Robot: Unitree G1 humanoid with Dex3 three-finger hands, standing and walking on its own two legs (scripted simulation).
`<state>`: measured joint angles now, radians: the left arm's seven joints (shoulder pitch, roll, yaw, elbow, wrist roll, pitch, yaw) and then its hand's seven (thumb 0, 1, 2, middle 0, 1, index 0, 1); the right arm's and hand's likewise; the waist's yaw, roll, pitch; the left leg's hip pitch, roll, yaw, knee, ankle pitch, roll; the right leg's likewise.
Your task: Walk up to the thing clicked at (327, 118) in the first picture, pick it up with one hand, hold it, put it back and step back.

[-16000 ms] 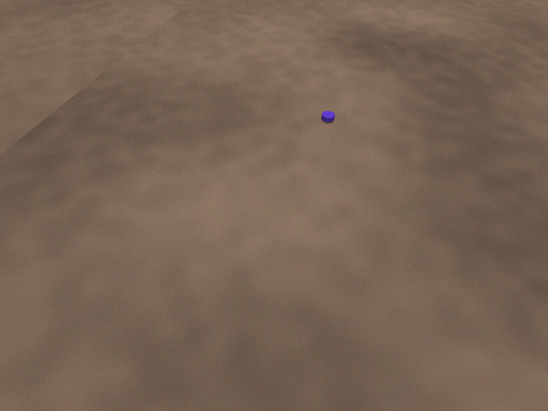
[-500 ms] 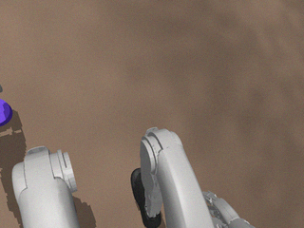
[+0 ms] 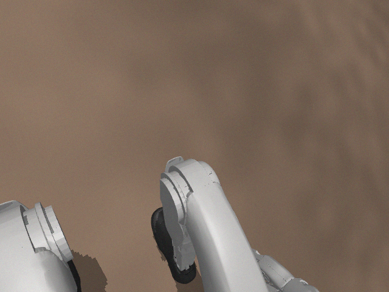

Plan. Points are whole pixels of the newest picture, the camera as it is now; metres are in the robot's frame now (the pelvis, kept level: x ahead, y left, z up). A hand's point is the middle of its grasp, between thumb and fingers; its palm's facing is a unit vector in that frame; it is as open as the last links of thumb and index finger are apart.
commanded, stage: rest palm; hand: left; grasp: from above
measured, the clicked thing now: out of the picture +0.42 +0.35 -0.28
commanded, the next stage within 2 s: close in 0.88 s
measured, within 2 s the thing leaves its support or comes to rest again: neither
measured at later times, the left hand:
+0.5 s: hand out of the picture +0.40 +0.33 -0.25, palm faces -0.41 -0.14 -0.90, open 14.2 cm
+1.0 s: hand out of the picture +0.39 +0.34 -0.26, palm faces -0.46 -0.20 -0.87, open 14.2 cm
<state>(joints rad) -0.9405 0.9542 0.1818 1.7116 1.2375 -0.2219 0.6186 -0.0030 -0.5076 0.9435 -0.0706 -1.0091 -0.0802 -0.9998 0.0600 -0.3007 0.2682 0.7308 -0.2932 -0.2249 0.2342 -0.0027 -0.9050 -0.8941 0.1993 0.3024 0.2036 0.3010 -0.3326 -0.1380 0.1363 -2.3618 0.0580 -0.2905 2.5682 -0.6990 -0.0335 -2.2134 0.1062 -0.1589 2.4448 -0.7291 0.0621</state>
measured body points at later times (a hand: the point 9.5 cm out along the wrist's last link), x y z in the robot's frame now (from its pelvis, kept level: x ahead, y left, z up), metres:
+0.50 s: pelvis +0.00 +0.01 +0.00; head +0.24 +0.16 +0.34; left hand +0.41 +0.34 -0.20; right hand +0.10 -0.24 -0.06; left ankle +0.06 +0.14 -0.26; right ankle +0.10 -0.12 -0.26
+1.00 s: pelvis -0.01 +0.01 +0.00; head +0.25 +0.15 +0.34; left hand +0.41 +0.35 -0.21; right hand +0.07 -0.24 -0.06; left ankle +0.06 +0.14 -0.26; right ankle +0.10 -0.12 -0.26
